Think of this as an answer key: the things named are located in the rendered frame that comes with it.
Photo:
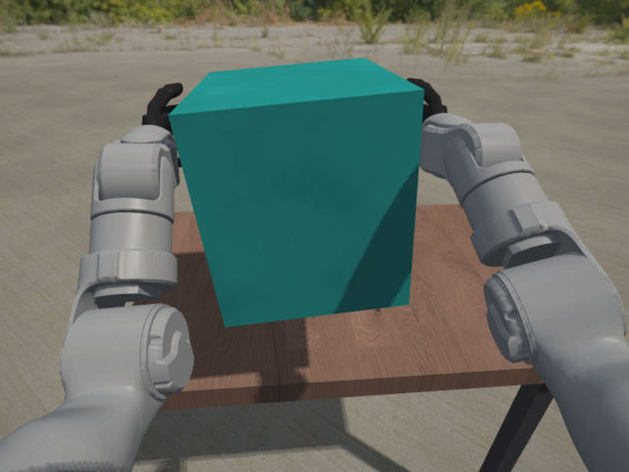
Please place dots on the left robot hand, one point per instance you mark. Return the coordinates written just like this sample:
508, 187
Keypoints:
157, 111

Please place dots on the right robot hand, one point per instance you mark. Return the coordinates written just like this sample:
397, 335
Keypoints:
432, 98

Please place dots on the table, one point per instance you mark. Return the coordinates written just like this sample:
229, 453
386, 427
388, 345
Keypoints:
440, 341

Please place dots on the robot right forearm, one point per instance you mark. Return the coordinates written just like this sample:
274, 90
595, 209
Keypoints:
513, 221

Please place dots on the robot left forearm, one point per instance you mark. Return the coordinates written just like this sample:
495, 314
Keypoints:
132, 211

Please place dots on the carton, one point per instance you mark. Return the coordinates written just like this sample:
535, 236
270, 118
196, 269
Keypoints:
303, 179

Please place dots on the robot left upper arm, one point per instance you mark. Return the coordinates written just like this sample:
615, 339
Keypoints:
118, 367

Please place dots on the robot right upper arm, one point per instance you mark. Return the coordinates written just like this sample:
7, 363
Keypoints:
560, 316

